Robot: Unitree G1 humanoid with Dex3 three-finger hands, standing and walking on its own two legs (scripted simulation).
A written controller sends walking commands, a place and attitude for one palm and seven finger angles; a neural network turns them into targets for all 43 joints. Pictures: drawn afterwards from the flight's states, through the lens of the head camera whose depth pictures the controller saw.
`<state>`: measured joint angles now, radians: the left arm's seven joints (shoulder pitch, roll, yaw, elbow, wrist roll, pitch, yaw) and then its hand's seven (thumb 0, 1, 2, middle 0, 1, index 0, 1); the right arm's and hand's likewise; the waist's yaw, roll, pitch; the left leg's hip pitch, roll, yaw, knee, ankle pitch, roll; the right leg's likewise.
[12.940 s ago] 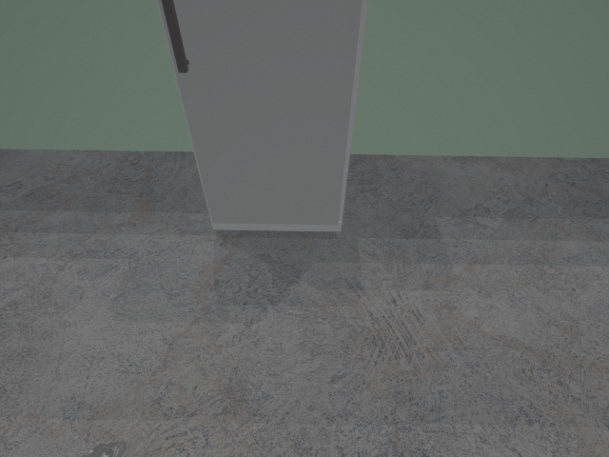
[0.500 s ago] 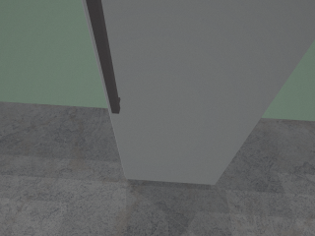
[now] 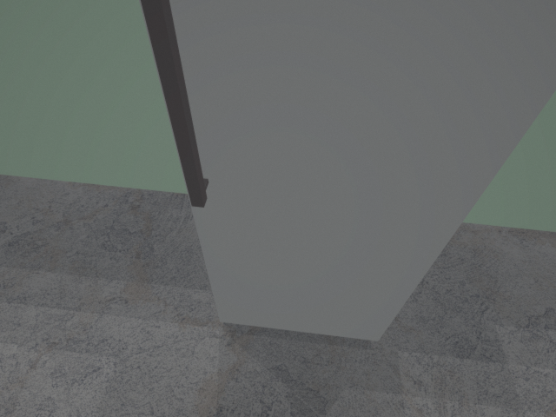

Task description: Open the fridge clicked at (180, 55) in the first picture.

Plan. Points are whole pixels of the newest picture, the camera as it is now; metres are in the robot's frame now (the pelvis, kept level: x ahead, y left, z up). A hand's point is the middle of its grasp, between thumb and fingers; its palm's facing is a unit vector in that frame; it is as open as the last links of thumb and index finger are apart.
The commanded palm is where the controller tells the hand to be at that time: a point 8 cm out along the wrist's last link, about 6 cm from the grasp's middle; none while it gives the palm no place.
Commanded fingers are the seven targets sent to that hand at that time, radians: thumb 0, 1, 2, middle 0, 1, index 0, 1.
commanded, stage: look again from close up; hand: left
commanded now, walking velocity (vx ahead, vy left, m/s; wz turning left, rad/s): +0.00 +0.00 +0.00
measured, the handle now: (184, 106) +0.49 +0.18 +0.20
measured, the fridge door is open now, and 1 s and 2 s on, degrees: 0 0 0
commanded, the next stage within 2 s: none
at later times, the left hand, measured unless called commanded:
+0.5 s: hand out of the picture -0.03 +0.23 -0.18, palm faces +0.01 -0.98 -0.19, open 7.4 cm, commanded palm none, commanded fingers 0.00 0.90 0.90 -0.20 -0.30 -0.20 -0.30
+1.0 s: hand out of the picture -0.17 +0.21 -0.18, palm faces +0.09 -0.99 -0.14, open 7.4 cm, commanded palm none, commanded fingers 0.00 0.90 0.90 -0.20 -0.30 -0.20 -0.30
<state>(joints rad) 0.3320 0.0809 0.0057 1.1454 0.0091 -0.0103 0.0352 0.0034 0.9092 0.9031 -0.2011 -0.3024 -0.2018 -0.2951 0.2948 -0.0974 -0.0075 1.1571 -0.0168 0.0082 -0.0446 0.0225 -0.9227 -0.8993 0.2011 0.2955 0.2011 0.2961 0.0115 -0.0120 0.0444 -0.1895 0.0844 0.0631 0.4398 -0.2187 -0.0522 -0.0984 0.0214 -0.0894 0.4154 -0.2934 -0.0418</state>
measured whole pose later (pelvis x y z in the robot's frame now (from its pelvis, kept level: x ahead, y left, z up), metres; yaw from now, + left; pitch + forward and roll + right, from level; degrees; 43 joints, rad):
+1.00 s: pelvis -0.09 +0.07 +0.00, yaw +1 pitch -3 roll -1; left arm 0.47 0.11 0.00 1.09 0.03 0.01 0.04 0.00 0.91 0.90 -0.20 -0.30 -0.20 -0.29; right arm 0.31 -0.14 -0.01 1.08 -0.02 0.03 -0.02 0.01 -0.91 -0.90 0.20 0.30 0.20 0.30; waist 0.02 0.00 0.00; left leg -0.30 -0.06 0.07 0.42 -0.14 0.08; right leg -0.24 -0.02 0.01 0.49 -0.26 -0.01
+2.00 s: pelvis -0.37 +0.17 -0.01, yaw +0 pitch -2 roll +0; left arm 0.34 0.16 0.03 0.99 0.02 0.05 0.02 0.00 0.90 0.90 -0.20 -0.30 -0.20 -0.29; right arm 0.30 -0.13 0.00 1.00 -0.03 0.02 -0.04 0.01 -0.92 -0.90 0.20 0.30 0.20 0.30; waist 0.03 -0.05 0.05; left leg -0.26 -0.04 0.01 0.53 -0.23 0.03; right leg -0.30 -0.02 -0.04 0.63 -0.34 -0.02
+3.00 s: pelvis -0.44 +0.17 +0.00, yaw -2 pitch -1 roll +1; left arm 0.33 0.09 -0.01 1.11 0.02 -0.01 0.04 0.01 0.91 0.90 -0.20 -0.30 -0.20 -0.30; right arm 0.28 -0.13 0.01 1.13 -0.01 -0.01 -0.05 0.02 -0.94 -0.90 0.20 0.30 0.20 0.30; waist 0.01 -0.01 0.03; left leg -0.22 0.01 0.02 0.43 -0.19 -0.01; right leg -0.12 0.04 -0.04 0.43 -0.29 -0.06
